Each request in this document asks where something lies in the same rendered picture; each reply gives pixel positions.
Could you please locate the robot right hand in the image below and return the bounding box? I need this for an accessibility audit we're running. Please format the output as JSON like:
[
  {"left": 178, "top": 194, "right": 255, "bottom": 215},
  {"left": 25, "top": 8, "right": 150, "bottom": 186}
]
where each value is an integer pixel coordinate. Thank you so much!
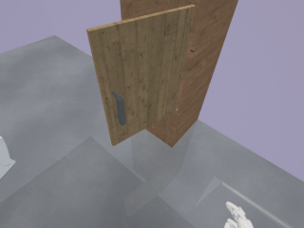
[{"left": 224, "top": 201, "right": 254, "bottom": 228}]

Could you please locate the cupboard door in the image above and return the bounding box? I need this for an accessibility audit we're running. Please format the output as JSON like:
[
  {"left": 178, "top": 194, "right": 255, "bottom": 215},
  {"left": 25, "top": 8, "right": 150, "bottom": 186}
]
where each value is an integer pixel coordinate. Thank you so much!
[{"left": 86, "top": 5, "right": 196, "bottom": 146}]

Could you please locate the handle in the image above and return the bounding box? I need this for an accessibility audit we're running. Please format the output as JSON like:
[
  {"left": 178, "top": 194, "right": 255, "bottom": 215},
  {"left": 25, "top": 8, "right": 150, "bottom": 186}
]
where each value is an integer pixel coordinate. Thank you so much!
[{"left": 111, "top": 91, "right": 126, "bottom": 126}]

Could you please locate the robot left hand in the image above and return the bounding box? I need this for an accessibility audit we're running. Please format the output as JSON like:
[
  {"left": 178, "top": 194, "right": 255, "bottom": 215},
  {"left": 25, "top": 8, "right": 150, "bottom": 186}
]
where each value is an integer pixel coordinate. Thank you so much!
[{"left": 0, "top": 136, "right": 16, "bottom": 181}]

